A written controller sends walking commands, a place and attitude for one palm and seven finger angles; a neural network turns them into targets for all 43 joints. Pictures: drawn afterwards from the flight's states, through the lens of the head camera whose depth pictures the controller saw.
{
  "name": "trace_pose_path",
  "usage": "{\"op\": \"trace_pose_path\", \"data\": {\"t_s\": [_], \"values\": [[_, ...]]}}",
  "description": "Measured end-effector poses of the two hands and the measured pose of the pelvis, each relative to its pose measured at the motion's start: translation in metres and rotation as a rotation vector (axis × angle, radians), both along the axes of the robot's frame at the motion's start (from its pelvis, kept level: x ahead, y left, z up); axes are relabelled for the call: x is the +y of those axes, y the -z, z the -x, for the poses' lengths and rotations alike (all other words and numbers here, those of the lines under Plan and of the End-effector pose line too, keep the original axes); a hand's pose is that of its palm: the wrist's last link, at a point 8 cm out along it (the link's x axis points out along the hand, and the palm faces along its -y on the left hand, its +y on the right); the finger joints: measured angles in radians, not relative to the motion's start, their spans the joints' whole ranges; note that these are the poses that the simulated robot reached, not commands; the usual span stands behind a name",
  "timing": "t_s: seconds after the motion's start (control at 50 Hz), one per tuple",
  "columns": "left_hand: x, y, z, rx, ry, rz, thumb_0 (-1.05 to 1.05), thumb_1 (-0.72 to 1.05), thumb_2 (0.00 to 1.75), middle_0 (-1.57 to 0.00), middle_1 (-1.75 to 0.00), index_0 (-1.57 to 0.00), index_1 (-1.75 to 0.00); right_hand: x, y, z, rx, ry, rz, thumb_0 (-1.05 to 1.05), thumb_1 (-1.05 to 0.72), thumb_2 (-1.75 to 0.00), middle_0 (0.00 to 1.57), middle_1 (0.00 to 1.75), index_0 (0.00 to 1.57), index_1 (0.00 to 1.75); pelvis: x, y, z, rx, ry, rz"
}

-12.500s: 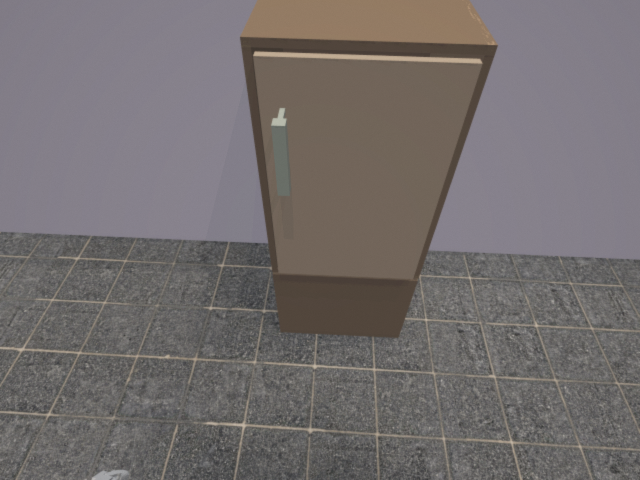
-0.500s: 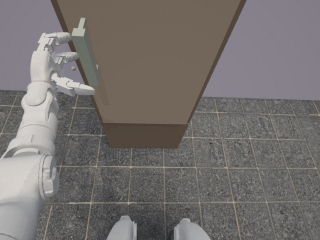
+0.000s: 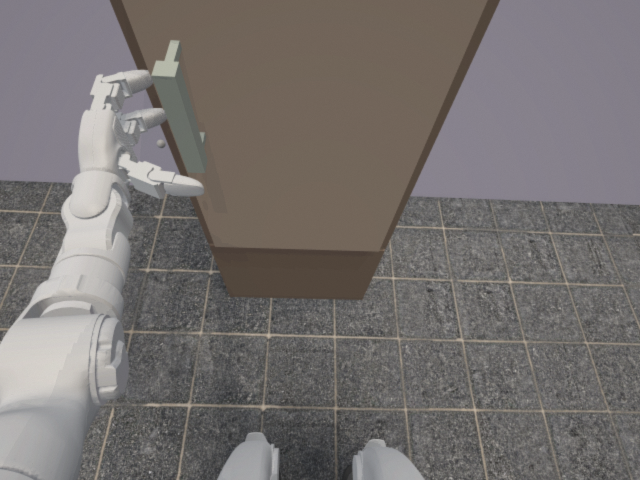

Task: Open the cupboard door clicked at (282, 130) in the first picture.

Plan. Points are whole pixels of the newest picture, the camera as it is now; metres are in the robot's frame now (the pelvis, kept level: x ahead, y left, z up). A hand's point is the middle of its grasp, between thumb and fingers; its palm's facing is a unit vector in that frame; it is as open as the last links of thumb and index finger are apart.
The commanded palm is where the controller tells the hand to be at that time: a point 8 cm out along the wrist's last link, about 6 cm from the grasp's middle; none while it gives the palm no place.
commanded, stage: move the hooked fingers beside the handle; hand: left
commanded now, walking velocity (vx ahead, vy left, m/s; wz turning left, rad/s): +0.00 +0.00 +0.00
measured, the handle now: (186, 112) +0.55 +0.17 +0.09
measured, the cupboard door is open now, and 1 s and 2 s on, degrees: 0 0 0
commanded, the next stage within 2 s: none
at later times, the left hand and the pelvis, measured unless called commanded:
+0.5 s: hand (155, 143) +0.50 +0.20 +0.09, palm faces +0.05 -1.00 -0.02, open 15.0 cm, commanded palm +0.48 +0.21 +0.09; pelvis +0.00 +0.00 +0.00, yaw -1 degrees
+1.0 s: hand (148, 135) +0.51 +0.21 +0.09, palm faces +0.02 -1.00 -0.01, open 14.3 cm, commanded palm +0.49 +0.23 +0.09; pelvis +0.00 +0.00 +0.00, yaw -2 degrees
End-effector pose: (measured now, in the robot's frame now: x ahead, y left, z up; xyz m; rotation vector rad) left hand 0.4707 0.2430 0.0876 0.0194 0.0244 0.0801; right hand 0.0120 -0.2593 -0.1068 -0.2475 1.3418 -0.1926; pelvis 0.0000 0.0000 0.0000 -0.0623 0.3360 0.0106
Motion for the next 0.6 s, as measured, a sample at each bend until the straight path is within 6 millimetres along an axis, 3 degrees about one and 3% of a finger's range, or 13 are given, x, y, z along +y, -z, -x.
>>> {"op": "trace_pose_path", "data": {"t_s": [0.6], "values": [[0.0095,0.0001,-0.0045,-0.001,0.035,0.004,-0.01,-0.50,0.30,-0.16,-1.17,-0.13,-1.14,-0.0039,-0.0032,0.0100,0.005,0.036,0.026,0.00,-0.91,-0.90,0.20,0.30,0.20,0.30,-0.0008,0.0008,0.0013,0.006,0.019,-0.002]]}}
